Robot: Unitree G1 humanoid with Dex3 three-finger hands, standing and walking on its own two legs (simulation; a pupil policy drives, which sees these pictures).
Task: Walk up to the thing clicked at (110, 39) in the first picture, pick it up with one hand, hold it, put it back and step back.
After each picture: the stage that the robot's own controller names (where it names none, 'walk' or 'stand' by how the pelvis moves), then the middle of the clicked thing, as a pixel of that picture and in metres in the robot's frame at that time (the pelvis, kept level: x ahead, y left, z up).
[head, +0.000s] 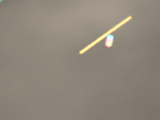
stand; (109, 40) +1.38 -0.32 -0.72
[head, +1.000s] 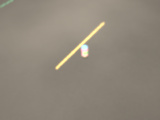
walk; (84, 50) +1.28 +0.07 -0.69
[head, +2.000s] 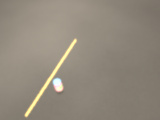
walk; (58, 85) +0.79 +0.30 -0.72
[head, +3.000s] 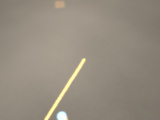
walk; (62, 118) +0.48 +0.22 -0.71
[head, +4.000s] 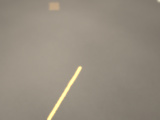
stand; out of the picture +0.36 +0.18 -0.71
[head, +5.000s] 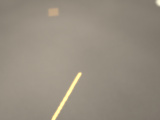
stand; out of the picture +0.33 +0.19 -0.72
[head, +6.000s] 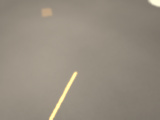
stand; out of the picture +0.32 +0.21 -0.72
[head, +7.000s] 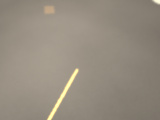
stand; out of the picture +0.35 +0.21 -0.73
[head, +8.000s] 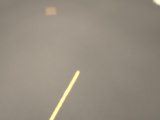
stand; out of the picture +0.34 +0.20 -0.73
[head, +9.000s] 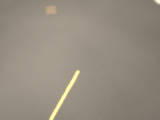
go down; out of the picture +0.33 +0.20 -0.73
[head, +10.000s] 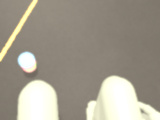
go down; (28, 62) +0.43 +0.20 -0.34
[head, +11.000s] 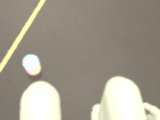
approach; (32, 65) +0.44 +0.19 -0.31
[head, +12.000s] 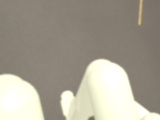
close in; out of the picture +0.43 +0.24 -0.23
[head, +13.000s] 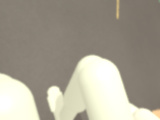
close; out of the picture +0.42 +0.25 -0.23
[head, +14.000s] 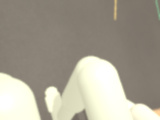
lift; out of the picture +0.39 +0.23 -0.23
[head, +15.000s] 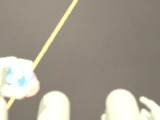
lift; (24, 80) +0.33 +0.20 -0.04
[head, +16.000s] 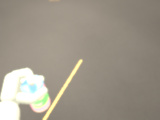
hold; (36, 94) +0.31 +0.17 +0.00
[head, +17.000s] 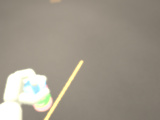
hold; (39, 94) +0.32 +0.16 -0.01
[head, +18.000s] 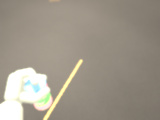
hold; (39, 93) +0.32 +0.16 -0.01
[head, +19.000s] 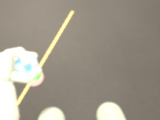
crouch; (30, 70) +0.39 +0.17 -0.07
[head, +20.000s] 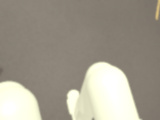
lower; out of the picture +0.44 +0.23 -0.20
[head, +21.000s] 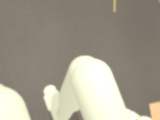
lower; out of the picture +0.43 +0.26 -0.24
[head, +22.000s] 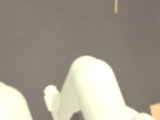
lower; out of the picture +0.43 +0.26 -0.24
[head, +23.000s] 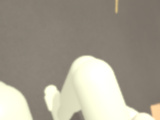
lower; out of the picture +0.43 +0.26 -0.24
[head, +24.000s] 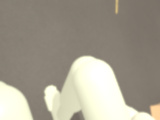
loosen; out of the picture +0.43 +0.26 -0.24
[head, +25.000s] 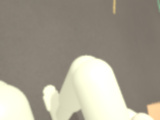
withdraw; out of the picture +0.42 +0.24 -0.24
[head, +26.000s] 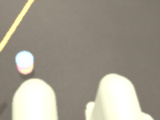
walk; (25, 63) +0.44 +0.20 -0.29
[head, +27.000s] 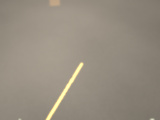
stand; out of the picture +0.36 +0.16 -0.65
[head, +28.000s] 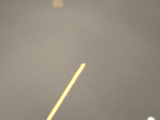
stand; out of the picture +0.37 +0.17 -0.66
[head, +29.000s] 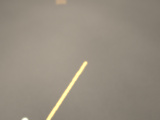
stand; out of the picture +0.37 +0.16 -0.67
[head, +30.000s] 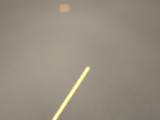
walk; out of the picture +0.38 +0.17 -0.72
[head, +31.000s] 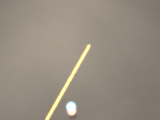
walk; (71, 108) +0.44 +0.10 -0.71
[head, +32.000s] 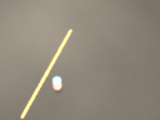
walk; (57, 83) +0.67 +0.13 -0.71
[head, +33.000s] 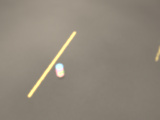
stand; (59, 70) +0.96 +0.26 -0.70
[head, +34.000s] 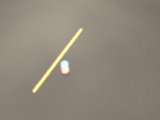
stand; (64, 67) +0.97 +0.18 -0.72
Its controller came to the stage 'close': yes
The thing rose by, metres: 0.70
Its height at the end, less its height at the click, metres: +0.00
